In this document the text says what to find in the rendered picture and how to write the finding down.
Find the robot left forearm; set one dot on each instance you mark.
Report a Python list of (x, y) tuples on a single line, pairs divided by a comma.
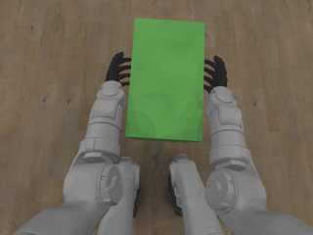
[(100, 144)]

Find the robot right upper arm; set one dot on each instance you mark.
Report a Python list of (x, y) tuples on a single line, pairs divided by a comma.
[(239, 199)]

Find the carton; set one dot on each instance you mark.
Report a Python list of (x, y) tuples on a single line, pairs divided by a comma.
[(165, 99)]

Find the robot right shin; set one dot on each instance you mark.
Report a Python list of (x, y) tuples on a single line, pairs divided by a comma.
[(176, 191)]

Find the right robot thigh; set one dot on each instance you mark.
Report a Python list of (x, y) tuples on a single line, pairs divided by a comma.
[(198, 217)]

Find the robot right forearm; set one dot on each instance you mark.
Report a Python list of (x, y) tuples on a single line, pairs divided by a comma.
[(227, 134)]

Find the robot left upper arm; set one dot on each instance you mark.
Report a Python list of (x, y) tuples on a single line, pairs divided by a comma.
[(90, 190)]

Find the left robot hand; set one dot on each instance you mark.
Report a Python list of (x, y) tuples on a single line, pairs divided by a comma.
[(115, 69)]

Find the right robot hand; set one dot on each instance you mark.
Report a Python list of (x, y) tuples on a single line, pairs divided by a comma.
[(219, 74)]

